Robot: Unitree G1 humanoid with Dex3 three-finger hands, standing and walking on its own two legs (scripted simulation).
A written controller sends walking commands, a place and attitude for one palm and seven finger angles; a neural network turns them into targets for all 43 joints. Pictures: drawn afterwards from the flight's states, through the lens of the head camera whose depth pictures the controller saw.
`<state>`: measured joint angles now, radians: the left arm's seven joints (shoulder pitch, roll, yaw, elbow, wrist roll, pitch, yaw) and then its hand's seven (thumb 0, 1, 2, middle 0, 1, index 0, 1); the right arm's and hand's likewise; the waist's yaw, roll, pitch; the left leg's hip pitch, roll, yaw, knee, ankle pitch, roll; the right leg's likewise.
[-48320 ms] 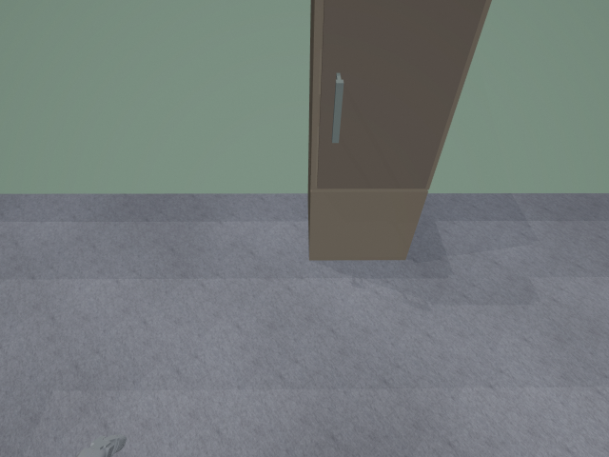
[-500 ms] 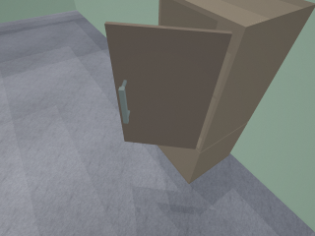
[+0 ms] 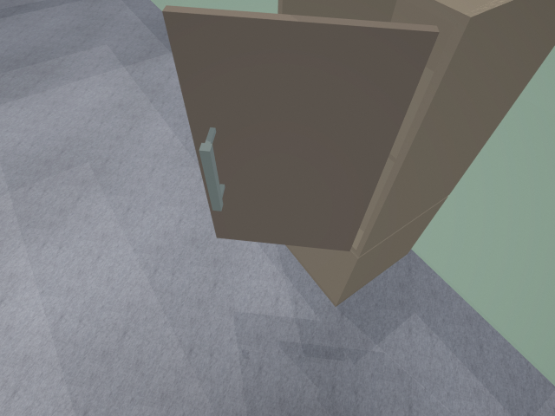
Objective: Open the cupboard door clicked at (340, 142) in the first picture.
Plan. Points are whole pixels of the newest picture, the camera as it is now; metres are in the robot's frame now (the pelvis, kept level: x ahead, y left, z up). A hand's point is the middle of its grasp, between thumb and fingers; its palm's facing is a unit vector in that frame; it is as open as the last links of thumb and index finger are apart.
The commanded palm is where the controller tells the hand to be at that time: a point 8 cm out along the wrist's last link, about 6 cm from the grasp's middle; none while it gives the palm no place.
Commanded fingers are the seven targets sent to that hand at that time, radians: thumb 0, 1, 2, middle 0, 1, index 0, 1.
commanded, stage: come to a stop and stand still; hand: left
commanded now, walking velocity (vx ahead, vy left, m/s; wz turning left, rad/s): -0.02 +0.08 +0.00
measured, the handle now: (214, 172) +0.54 +0.15 -0.03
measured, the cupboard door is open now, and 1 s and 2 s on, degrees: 49 49 49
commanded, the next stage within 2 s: look again from close up in 1.42 s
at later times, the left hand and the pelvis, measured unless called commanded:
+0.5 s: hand out of the picture +0.01 +0.20 -0.15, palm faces -0.01 -0.96 -0.29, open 7.4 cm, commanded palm none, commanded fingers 0.00 0.90 0.90 -0.20 -0.30 -0.20 -0.30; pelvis -0.03 +0.00 +0.01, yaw -2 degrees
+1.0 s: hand out of the picture +0.04 +0.15 -0.15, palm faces -0.02 -0.97 -0.24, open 7.4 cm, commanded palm none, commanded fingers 0.00 0.90 0.90 -0.20 -0.30 -0.20 -0.30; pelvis -0.01 -0.04 +0.01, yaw -1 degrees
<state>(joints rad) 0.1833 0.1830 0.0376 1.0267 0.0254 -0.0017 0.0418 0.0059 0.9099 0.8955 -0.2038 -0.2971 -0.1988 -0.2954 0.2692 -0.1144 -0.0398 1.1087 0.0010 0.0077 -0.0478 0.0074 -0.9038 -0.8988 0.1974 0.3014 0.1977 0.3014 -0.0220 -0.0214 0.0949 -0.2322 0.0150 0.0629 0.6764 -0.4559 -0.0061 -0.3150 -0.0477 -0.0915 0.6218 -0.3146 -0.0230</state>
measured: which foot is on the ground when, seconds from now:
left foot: down 0.00-1.00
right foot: down 0.00-1.00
